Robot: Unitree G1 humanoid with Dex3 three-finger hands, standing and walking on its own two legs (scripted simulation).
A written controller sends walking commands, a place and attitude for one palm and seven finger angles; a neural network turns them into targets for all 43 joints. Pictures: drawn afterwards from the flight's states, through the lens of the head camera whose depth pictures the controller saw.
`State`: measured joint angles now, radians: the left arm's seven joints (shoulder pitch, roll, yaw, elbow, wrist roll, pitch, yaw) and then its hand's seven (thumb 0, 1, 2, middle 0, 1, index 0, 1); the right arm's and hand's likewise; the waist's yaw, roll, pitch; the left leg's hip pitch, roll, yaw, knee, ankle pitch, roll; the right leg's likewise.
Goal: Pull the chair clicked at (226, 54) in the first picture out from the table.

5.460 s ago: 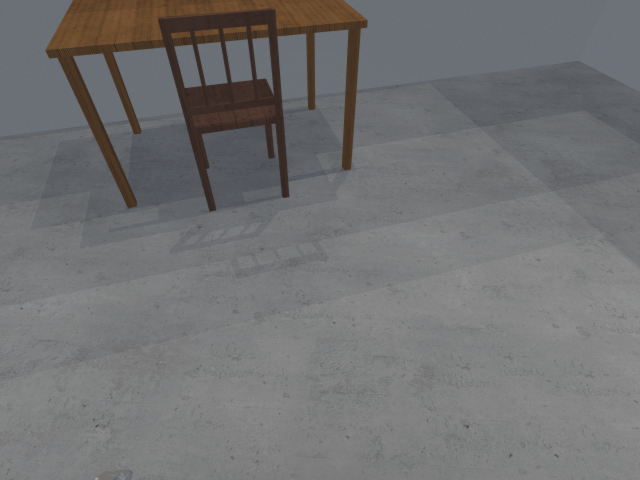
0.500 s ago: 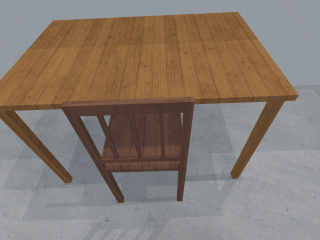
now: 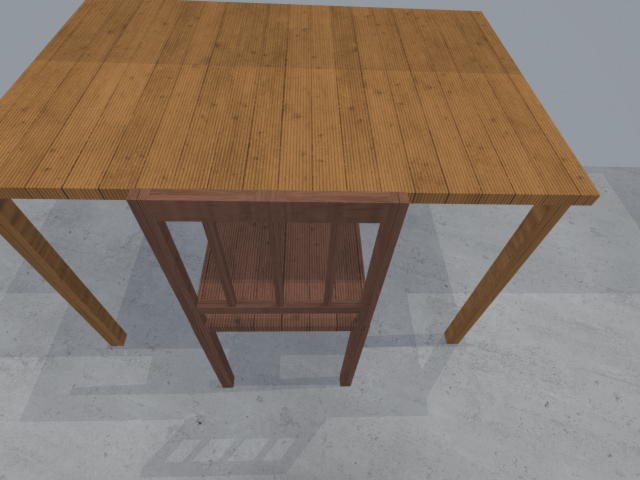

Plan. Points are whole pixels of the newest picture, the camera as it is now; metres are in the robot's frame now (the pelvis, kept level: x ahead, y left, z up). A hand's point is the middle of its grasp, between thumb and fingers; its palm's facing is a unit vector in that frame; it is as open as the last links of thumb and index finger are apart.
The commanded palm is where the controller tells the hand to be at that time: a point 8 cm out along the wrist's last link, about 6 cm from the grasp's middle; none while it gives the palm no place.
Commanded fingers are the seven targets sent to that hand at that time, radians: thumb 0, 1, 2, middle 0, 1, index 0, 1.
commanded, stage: come to a stop and stand still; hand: left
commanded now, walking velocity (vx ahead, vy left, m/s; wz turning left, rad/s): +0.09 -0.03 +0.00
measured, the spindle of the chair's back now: (277, 266) +0.46 +0.11 -0.11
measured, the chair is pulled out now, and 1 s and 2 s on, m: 0.00 0.00 0.00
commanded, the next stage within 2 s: look again from close up in 1.08 s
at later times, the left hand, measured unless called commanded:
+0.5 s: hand out of the picture -0.03 +0.13 -0.18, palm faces +0.06 -0.99 -0.16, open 7.4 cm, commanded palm none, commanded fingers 0.00 0.90 0.90 -0.20 -0.30 -0.20 -0.30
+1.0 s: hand out of the picture +0.01 +0.17 -0.18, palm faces +0.03 -0.98 -0.21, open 7.4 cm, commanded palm none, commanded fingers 0.00 0.90 0.90 -0.20 -0.30 -0.20 -0.30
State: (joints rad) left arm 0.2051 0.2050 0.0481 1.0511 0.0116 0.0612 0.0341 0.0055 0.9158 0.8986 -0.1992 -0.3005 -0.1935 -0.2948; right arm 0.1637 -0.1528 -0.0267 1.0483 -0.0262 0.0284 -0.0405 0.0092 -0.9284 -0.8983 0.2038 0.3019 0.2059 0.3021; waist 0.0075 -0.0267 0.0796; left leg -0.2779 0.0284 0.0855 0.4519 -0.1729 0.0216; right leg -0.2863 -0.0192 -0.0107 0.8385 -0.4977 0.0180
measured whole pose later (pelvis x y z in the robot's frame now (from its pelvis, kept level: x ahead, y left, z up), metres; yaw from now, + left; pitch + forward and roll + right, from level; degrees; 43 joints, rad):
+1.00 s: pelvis +0.01 +0.00 +0.00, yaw +0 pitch -2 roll +1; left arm 0.28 0.16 0.00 1.13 0.01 0.01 0.05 0.00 0.91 0.90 -0.20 -0.30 -0.19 -0.29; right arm 0.22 -0.16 0.00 1.13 -0.01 0.01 -0.03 0.01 -0.93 -0.90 0.20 0.30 0.20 0.30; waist 0.00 -0.03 0.04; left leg -0.20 -0.01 0.07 0.41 -0.18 0.02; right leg -0.01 -0.06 -0.02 0.40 -0.35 0.03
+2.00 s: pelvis +0.01 -0.02 +0.00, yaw -1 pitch -1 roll +1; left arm 0.33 0.18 -0.01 1.07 0.01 -0.01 0.04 0.01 0.91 0.90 -0.20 -0.30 -0.20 -0.30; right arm 0.23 -0.17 0.01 1.10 -0.01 -0.01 -0.02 0.01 -0.91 -0.90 0.20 0.30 0.20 0.30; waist 0.01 -0.03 0.03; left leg -0.25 0.03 0.06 0.48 -0.21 -0.01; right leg -0.06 -0.02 -0.02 0.47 -0.38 0.00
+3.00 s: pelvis -0.06 -0.03 -0.10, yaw +1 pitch +13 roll -2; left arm 0.29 0.21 0.12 0.07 -0.26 -0.24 -0.24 0.01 0.19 0.60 -0.13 -0.19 -0.13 -0.18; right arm 0.22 -0.17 0.05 0.62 0.02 -0.21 -0.09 0.02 -0.90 -0.90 0.21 0.30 0.21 0.30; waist -0.02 0.06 -0.15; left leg -1.02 0.08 -0.05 1.17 -0.38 -0.03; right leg -0.80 0.02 -0.11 1.20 -0.63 -0.04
